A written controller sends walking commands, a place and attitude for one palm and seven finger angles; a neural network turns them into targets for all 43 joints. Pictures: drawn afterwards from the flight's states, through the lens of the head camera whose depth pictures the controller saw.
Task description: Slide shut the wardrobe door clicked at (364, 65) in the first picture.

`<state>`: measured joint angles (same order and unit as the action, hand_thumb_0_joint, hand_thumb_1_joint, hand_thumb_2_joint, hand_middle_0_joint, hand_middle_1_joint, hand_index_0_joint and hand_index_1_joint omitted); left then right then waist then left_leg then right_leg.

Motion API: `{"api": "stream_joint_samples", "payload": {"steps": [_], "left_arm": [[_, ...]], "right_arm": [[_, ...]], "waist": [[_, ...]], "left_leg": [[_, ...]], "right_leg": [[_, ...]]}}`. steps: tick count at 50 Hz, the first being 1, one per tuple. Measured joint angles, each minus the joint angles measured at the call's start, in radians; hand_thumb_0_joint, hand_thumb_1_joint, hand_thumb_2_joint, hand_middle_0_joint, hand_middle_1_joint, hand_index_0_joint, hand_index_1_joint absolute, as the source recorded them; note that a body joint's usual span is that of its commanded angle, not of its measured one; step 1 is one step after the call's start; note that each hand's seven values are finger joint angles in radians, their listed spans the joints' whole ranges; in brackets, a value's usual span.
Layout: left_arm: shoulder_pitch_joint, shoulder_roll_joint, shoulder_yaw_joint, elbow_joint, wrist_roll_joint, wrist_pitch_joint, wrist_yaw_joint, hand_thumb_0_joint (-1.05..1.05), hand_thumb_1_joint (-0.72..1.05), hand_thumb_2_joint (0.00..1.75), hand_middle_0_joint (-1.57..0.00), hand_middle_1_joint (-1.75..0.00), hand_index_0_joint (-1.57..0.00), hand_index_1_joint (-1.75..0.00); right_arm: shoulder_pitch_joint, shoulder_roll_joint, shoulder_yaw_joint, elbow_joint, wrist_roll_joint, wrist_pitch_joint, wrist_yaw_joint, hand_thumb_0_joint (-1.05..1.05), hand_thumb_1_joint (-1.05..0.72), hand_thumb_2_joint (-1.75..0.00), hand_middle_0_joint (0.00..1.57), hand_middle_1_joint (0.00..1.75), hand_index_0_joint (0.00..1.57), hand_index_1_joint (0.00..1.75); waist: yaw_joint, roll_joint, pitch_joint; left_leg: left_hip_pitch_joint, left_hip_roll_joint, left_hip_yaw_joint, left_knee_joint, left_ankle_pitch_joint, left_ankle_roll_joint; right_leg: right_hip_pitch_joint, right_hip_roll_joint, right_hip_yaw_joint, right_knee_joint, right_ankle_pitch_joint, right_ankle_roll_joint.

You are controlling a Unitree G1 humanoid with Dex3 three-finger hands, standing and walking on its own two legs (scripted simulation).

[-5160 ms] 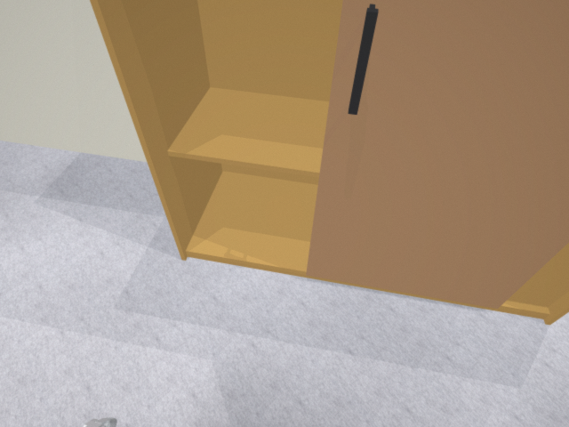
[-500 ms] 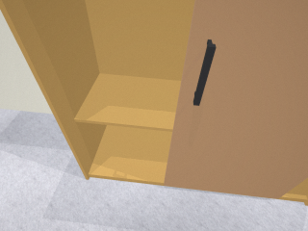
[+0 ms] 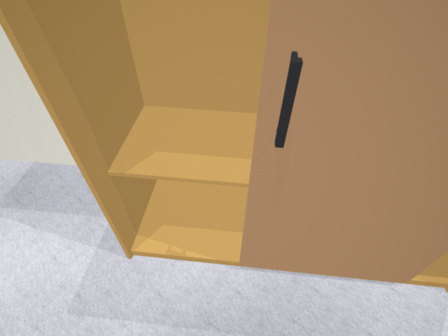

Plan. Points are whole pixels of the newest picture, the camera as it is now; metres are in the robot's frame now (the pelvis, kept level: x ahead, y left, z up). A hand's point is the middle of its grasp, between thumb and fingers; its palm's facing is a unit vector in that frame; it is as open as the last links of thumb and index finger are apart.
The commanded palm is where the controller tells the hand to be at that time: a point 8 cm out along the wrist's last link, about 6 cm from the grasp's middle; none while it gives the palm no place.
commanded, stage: look again from close up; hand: right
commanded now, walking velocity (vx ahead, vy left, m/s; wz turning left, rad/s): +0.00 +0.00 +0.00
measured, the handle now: (286, 103) +0.54 -0.09 +0.16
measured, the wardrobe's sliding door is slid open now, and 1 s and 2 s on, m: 0.51 0.51 0.51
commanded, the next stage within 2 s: raise the hand with hooked fingers in 1.46 s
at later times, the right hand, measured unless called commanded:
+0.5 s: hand out of the picture -0.02 -0.16 -0.18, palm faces +0.05 +0.99 -0.16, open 7.4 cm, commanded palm none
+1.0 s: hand out of the picture +0.00 -0.15 -0.18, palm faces +0.05 +0.99 -0.15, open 7.4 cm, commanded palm none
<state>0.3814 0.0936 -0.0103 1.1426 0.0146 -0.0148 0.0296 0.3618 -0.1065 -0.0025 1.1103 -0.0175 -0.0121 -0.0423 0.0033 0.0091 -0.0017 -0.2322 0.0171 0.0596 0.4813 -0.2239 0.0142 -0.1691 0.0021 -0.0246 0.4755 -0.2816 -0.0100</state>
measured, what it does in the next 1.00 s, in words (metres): stands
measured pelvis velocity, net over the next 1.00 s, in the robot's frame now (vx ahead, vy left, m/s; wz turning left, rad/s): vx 0.01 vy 0.00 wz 0.01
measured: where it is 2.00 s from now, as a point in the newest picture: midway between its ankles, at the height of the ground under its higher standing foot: outside the picture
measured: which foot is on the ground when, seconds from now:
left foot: down 0.00-1.00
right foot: down 0.00-1.00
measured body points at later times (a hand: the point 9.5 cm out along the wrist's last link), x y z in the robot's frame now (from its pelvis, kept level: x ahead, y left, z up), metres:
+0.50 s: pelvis +0.01 +0.00 +0.00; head +0.00 -0.01 +0.45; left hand -0.02 +0.20 -0.16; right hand -0.02 -0.21 -0.16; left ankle +0.02 +0.11 -0.74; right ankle -0.01 -0.11 -0.74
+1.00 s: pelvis +0.01 +0.00 +0.00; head +0.01 +0.00 +0.45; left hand -0.01 +0.20 -0.16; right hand -0.01 -0.20 -0.16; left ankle +0.02 +0.11 -0.74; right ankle -0.01 -0.11 -0.74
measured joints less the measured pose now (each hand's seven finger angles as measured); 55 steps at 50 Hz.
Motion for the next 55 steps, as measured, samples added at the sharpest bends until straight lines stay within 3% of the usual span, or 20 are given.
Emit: {"api": "stream_joint_samples", "payload": {"steps": [55], "left_arm": [[-0.041, 0.003, 0.002, -0.005, -0.001, -0.005, 0.003, 0.00, 0.91, 0.90, -0.19, -0.30, -0.20, -0.30]], "right_arm": [[-0.013, 0.000, 0.000, -0.007, -0.002, -0.003, 0.000, 0.01, -0.91, -0.90, 0.20, 0.30, 0.20, 0.30]], "waist": [[-0.006, 0.003, 0.011]], "left_leg": [[0.020, -0.004, -0.004, -0.007, -0.018, 0.001]], "right_leg": [[0.027, -0.003, -0.003, -0.019, -0.012, 0.002]]}}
